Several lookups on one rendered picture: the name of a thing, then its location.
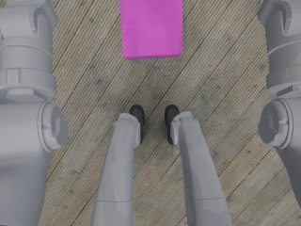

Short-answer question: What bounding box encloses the right robot upper arm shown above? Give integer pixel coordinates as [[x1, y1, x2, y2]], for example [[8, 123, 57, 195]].
[[258, 98, 301, 209]]

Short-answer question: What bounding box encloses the right robot foot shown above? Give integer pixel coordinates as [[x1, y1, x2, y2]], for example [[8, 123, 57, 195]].
[[165, 105, 180, 146]]

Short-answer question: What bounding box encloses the carton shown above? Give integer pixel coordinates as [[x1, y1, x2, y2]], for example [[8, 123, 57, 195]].
[[119, 0, 183, 60]]

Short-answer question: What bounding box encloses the left robot forearm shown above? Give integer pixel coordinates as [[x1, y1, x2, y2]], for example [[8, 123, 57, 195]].
[[0, 0, 58, 105]]

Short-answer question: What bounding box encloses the right robot forearm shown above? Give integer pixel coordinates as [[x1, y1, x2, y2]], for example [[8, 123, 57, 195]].
[[257, 0, 301, 98]]

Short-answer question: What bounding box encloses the robot left shin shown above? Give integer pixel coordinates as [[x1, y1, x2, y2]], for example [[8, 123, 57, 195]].
[[112, 113, 139, 130]]

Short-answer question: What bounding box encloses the left robot upper arm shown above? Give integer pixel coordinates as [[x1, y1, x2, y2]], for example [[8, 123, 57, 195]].
[[0, 101, 69, 226]]

